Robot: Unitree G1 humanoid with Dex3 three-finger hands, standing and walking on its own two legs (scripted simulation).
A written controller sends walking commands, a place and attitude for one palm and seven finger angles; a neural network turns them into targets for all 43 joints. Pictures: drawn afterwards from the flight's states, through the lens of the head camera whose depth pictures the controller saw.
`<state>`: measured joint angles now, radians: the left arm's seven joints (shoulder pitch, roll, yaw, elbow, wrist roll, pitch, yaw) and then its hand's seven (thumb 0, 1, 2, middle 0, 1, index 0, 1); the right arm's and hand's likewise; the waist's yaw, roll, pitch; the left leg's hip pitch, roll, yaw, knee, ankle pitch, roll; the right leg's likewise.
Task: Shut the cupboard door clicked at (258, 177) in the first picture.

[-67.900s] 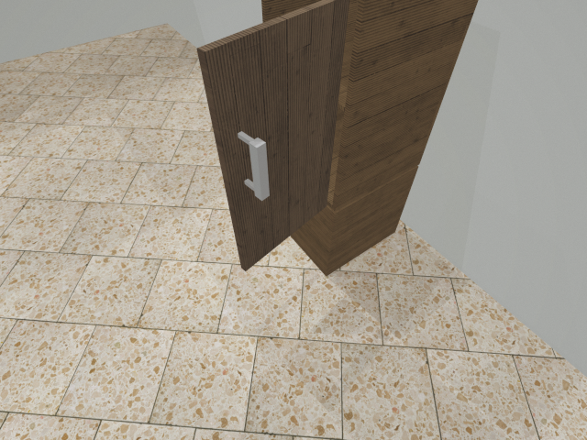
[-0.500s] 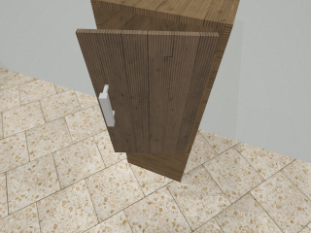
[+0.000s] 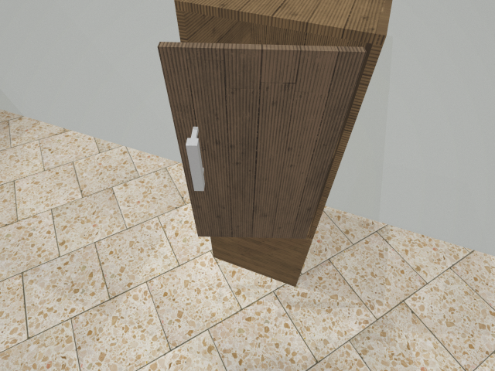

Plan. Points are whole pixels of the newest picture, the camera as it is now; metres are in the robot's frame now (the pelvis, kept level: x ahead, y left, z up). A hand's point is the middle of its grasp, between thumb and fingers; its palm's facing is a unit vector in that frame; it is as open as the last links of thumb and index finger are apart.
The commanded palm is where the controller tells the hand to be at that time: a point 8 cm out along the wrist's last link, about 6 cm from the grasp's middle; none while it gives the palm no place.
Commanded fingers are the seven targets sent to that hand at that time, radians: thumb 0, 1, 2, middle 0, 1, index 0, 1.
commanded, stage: come to a stop and stand still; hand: left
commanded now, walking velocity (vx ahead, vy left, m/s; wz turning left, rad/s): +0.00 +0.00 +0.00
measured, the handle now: (197, 159) +0.51 +0.14 +0.02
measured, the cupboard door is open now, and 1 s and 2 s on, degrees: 20 20 20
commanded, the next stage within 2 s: look again from close up in 0.10 s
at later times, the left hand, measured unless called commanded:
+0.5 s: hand out of the picture +0.06 +0.19 -0.17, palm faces -0.03 -0.97 -0.26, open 7.4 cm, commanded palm none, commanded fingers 0.00 0.90 0.90 -0.20 -0.30 -0.20 -0.30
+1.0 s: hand (137, 309) +0.22 +0.20 -0.04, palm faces +0.32 -0.92 -0.22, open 7.3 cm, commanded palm +0.14 +0.23 -0.06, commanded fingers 0.00 0.90 0.90 -0.35 -0.46 -0.35 -0.46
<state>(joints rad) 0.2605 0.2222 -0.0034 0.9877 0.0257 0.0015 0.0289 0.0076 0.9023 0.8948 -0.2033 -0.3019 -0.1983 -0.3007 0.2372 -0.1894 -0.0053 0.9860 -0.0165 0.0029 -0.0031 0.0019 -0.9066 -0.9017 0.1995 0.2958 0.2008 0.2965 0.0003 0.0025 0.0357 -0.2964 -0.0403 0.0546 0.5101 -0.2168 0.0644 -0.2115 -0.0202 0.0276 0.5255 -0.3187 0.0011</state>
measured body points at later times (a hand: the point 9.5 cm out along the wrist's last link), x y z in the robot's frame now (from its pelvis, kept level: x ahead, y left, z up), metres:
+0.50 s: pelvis +0.02 -0.02 +0.01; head +0.05 -0.01 +0.45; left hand +0.06 +0.24 -0.15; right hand +0.09 -0.28 -0.14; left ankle +0.04 +0.08 -0.73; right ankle -0.02 -0.14 -0.73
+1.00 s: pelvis +0.04 -0.04 -0.02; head +0.05 -0.06 +0.43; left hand +0.20 +0.25 -0.02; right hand +0.15 -0.31 -0.13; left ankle +0.04 +0.08 -0.73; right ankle -0.01 -0.13 -0.72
